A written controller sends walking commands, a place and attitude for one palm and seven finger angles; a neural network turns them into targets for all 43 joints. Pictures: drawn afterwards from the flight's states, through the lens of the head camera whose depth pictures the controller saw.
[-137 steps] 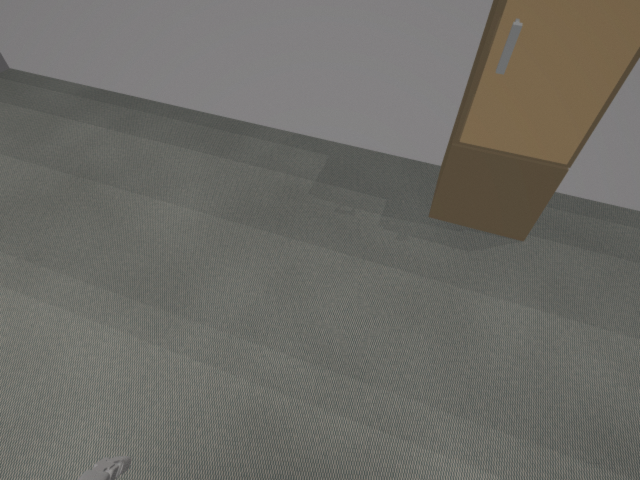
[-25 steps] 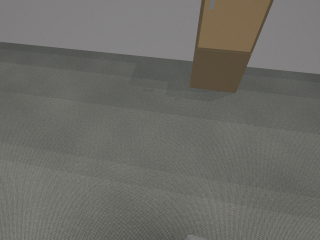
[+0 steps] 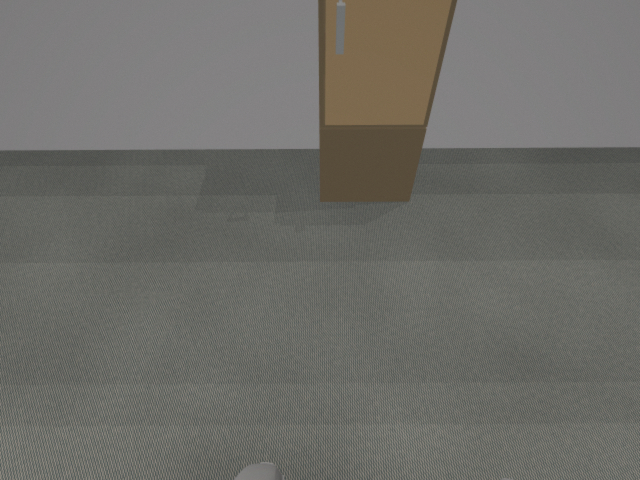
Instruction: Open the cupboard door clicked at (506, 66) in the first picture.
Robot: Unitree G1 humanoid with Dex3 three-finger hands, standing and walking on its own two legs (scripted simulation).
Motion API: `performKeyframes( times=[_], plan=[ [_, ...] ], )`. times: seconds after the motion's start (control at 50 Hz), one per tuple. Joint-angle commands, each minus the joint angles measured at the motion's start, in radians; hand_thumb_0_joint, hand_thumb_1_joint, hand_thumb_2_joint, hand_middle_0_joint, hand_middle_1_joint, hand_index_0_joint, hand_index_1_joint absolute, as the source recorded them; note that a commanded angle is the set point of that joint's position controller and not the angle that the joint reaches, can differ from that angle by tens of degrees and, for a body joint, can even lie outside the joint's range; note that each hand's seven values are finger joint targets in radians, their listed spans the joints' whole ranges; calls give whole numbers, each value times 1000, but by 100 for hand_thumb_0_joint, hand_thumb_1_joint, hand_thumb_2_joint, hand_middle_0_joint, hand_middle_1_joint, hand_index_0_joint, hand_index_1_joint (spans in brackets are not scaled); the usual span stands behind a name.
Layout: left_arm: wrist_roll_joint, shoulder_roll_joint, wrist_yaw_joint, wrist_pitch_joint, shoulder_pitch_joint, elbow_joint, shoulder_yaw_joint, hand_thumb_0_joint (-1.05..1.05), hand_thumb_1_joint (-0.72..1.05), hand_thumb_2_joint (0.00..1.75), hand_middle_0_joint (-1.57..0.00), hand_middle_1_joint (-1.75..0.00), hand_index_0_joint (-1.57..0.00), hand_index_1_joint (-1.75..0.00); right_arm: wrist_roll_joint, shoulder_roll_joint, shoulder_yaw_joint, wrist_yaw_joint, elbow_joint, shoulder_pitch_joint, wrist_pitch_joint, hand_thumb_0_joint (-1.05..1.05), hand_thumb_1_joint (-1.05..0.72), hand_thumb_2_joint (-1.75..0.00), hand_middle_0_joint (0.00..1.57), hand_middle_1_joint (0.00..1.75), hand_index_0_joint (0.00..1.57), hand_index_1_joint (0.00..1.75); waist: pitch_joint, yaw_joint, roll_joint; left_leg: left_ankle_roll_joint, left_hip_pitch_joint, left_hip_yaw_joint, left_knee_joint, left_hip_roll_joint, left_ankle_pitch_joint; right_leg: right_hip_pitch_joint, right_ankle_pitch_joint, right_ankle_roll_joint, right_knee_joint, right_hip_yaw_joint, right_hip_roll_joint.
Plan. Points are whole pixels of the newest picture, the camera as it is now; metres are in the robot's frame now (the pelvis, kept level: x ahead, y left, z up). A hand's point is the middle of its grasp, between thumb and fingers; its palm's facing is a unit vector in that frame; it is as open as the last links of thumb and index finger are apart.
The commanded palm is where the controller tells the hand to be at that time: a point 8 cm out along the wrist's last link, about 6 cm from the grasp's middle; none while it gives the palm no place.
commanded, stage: walk to a spot facing it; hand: left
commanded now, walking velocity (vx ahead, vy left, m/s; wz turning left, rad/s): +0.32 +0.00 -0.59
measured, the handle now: (340, 26) +1.30 +0.10 +0.00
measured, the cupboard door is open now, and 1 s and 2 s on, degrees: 0 0 0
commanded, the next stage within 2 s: none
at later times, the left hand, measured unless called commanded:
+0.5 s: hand (191, 360) +0.31 +0.27 -0.18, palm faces -0.27 -0.95 -0.18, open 7.4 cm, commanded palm none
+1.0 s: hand (282, 261) +0.55 +0.16 -0.18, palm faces -0.57 -0.79 -0.23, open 7.3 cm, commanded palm none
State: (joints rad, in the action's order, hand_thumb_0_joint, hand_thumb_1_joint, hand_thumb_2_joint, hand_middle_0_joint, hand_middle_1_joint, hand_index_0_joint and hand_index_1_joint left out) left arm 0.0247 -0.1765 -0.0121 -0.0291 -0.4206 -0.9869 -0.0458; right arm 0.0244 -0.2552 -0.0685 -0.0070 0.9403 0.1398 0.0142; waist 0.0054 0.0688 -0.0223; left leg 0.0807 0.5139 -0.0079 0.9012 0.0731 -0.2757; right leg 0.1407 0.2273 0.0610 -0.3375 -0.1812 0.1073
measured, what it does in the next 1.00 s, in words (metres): walks ahead, turning right: left foot, then right foot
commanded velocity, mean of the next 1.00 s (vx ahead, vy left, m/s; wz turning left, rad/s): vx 0.31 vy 0.00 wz -0.60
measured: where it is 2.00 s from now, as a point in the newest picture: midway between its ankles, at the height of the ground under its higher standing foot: (377, 352)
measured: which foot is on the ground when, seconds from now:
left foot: up 0.00-0.12, down 0.14-0.76, up 0.78-1.00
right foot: down 0.00-0.14, up 0.16-0.76, down 0.78-1.00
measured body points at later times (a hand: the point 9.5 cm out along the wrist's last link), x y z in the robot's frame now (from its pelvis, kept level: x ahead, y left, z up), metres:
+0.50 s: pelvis +0.17 +0.10 +0.00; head +0.20 +0.13 +0.44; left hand +0.33 +0.32 -0.16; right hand +0.04 -0.11 -0.13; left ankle +0.11 +0.15 -0.75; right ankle +0.15 -0.07 -0.63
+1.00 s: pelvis +0.40 +0.01 -0.01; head +0.42 +0.00 +0.43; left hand +0.58 +0.20 -0.16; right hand +0.31 -0.22 -0.15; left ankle +0.53 +0.14 -0.67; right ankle +0.31 -0.01 -0.75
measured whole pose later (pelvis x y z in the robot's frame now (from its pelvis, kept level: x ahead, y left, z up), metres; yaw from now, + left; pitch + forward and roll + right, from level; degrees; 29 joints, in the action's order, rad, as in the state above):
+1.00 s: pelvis +0.40 +0.01 -0.01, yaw -38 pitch +1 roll -1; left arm 0.02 -0.22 0.00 -0.03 -0.28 -1.01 -0.07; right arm 0.02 -0.16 -0.06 0.01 0.92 0.21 -0.02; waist -0.05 -0.02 0.00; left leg 0.08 0.59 0.02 1.11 0.20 -0.31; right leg 0.16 0.35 0.09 -0.49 0.05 0.08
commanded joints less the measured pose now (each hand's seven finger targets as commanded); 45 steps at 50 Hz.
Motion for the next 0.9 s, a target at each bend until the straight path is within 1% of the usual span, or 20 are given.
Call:
performKeyframes(
  times=[0.0, 0.04, 0.08, 0.1, 0.12, 0.14, 0.16, 0.2, 0.28, 0.4, 0.58, 0.68, 0.72, 0.74, 0.76, 0.78, 0.8, 0.82, 0.84, 0.88],
  plan=[
    [5, -209, 24, -20, -37, 48, -52, 0, 90, 90, -20, -30, -20, -30, -11, -53, -2, -3, -153, -151, -53, 0, -90, -90, 20, 30, 20, 30, -32, 5, 170, -12, 79, 11, -143, -22, -44, -102, -110, 138, 67, -308, -277],
    [6, -224, 26, -18, 6, 58, -57, 0, 90, 90, -20, -30, -20, -30, -18, -52, -3, -1, -152, -115, -64, 0, -90, -90, 20, 30, 20, 30, -26, -16, 180, -24, -51, 15, -252, -37, -65, -36, -165, 124, 18, -303, -271],
    [-1, -222, 24, -13, 84, 81, -63, 0, 90, 90, -20, -30, -20, -30, -20, -75, -9, 11, -105, 37, -73, 0, -90, -90, 20, 30, 20, 30, -9, -97, 146, -35, -363, 21, -426, -51, 48, 166, -118, 72, -94, -237, -197],
    [-7, -191, 18, -13, 106, 91, -60, 0, 90, 90, -20, -30, -20, -30, -20, -135, -22, 27, -59, 188, -80, 0, -90, -90, 20, 30, 20, 30, 60, -160, 26, -48, -608, -20, -487, 18, 42, 290, -86, 38, -261, -158, -113],
    [-22, -126, 3, -11, 66, 102, -51, 0, 90, 90, -20, -30, -20, -30, -3, -245, -48, 32, -30, 298, -84, 0, -90, -90, 20, 30, 20, 30, 139, -182, -288, -119, -790, -374, -584, 317, -152, 515, 267, -20, -566, -5, 10],
    [-13, -121, 1, -15, 58, 113, -48, 0, 90, 90, -20, -30, -20, -30, -9, -267, -44, 29, -41, 319, -71, 0, -90, -90, 20, 30, 20, 30, 110, -167, -306, -172, -691, -527, -678, 445, -283, 558, 353, -51, -747, 82, -32],
    [-2, -141, 0, -9, 91, 117, -60, 0, 90, 90, -20, -30, -20, -30, -1, -221, -34, 25, -70, 237, -63, 0, -90, -90, 20, 30, 20, 30, -5, -140, -214, -197, -507, -523, -739, 441, -406, 546, 320, -52, -838, 88, -85],
    [13, -143, -17, 8, 125, 85, -69, 0, 90, 90, -20, -30, -20, -30, -3, -98, 2, 28, -75, 143, -74, 0, -90, -90, 20, 30, 20, 30, -138, -82, -115, -114, -315, -334, -766, 318, -305, 526, 139, -55, -912, 110, -148],
    [13, -78, -30, 41, 60, 58, -61, 0, 90, 90, -20, -30, -20, -30, -10, -35, 18, 39, -35, 184, -102, 0, -90, -90, 20, 30, 20, 30, -91, -35, -151, 9, -343, 12, -692, 195, 191, 482, -38, -76, -937, 146, -144],
    [14, -60, -26, 63, 165, 83, -56, 0, 90, 90, -20, -30, -20, -30, -13, -13, 26, 52, 34, 313, -112, 0, -90, -90, 20, 30, 20, 30, -90, -52, -86, 33, -464, 114, -650, 202, 513, 619, -113, -85, -981, 165, -142],
    [7, -30, -37, 53, 408, 137, -27, 0, 90, 90, -20, -30, -20, -30, 1, 6, 37, 63, 132, 469, -105, 0, -90, -90, 20, 30, 20, 30, -159, -117, -78, -49, -677, 211, -633, 237, 786, 675, -48, -48, -644, 311, -140],
    [7, -60, -26, 31, 301, 107, -30, 0, 90, 90, -20, -30, -20, -30, -8, -60, 15, 55, 127, 448, -87, 0, -90, -90, 20, 30, 20, 30, -51, -47, -167, -54, -676, 347, -355, 225, 1385, 344, 57, 26, -383, 464, 2],
    [12, -127, -16, 12, 114, 55, -55, 0, 90, 90, -20, -30, -20, -30, -15, -83, 7, 45, 91, 372, -85, 0, -90, -90, 20, 30, 20, 30, 30, 43, -219, -51, -496, 341, -72, 244, 1231, 31, 39, 68, -271, 408, -28],
    [13, -197, -9, 5, -11, 19, -70, 0, 90, 90, -20, -30, -20, -30, -30, -64, 10, 34, 63, 338, -82, 0, -90, -90, 20, 30, 20, 30, 110, 108, -102, -38, -233, 340, 246, 216, 825, -277, -93, 146, -188, 249, -167],
    [-2, -272, 4, -6, -106, 4, -84, 0, 90, 90, -20, -30, -20, -30, -39, 11, 20, 31, 3, 293, -92, 0, -90, -90, 20, 30, 20, 30, 216, 113, 92, -7, 92, 276, 591, 15, -260, -483, -368, 297, -129, -292, -466],
    [-24, -299, 18, -1, -68, 14, -88, 0, 90, 90, -20, -30, -20, -30, -31, -11, 7, 36, -37, 205, -95, 0, -90, -90, 20, 30, 20, 30, 198, 92, 55, -36, 196, 96, 676, 17, -291, -460, -402, 345, -45, -393, -524],
    [-28, -272, 22, 3, -4, 23, -82, 0, 90, 90, -20, -30, -20, -30, -22, 2, 1, 32, -52, 168, -92, 0, -90, -90, 20, 30, 20, 30, 36, 50, -26, -46, 231, 46, 635, 60, -185, -330, -445, 293, -20, -251, -495],
    [-26, -239, 22, -12, 54, 40, -75, 0, 90, 90, -20, -30, -20, -30, -15, 17, 3, 25, -62, 192, -83, 0, -90, -90, 20, 30, 20, 30, 38, -6, -10, -26, 241, 18, 577, 90, -115, -275, -451, 148, -13, -200, -454],
    [-22, -198, 28, -19, 117, 53, -64, 0, 90, 90, -20, -30, -20, -30, -10, 9, 0, 24, -43, 194, -71, 0, -90, -90, 20, 30, 20, 30, -12, -47, -15, -19, 181, 12, 514, 116, -73, -130, -391, 120, 17, -141, -419],
    [-7, -167, 28, -37, 154, 54, -47, 0, 90, 90, -20, -30, -20, -30, -2, 17, 2, 22, -37, 192, -50, 0, -90, -90, 20, 30, 20, 30, -93, -95, -19, -10, 67, 30, 380, 127, -82, 110, -361, 155, 56, -22, -367]
  ],
)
